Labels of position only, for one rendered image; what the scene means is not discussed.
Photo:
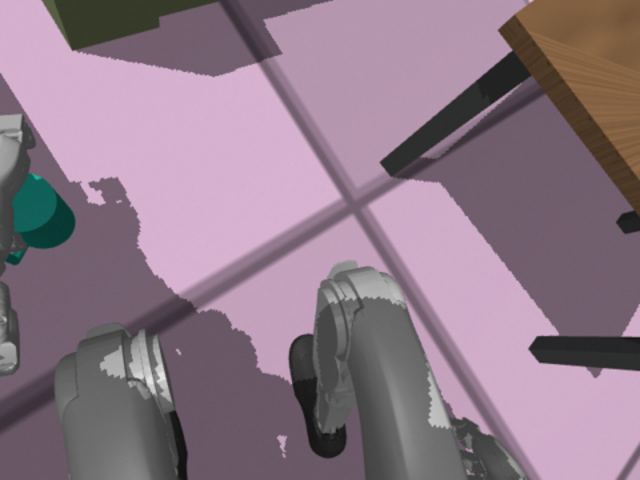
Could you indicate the right robot hand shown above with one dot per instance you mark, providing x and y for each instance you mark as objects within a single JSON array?
[{"x": 490, "y": 460}]

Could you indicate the left robot foot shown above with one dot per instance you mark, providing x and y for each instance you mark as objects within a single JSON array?
[{"x": 181, "y": 446}]

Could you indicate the coffee table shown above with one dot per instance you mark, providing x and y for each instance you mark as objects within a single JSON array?
[{"x": 585, "y": 55}]

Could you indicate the mug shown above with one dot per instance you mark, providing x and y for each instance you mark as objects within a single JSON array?
[{"x": 41, "y": 216}]

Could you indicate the sofa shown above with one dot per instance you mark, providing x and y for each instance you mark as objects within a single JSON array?
[{"x": 85, "y": 23}]

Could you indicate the left robot hand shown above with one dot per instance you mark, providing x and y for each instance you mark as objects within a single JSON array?
[{"x": 15, "y": 137}]

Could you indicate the right robot foot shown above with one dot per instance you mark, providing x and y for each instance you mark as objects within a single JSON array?
[{"x": 304, "y": 382}]

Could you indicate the left robot arm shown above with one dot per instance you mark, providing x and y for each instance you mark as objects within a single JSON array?
[{"x": 9, "y": 326}]

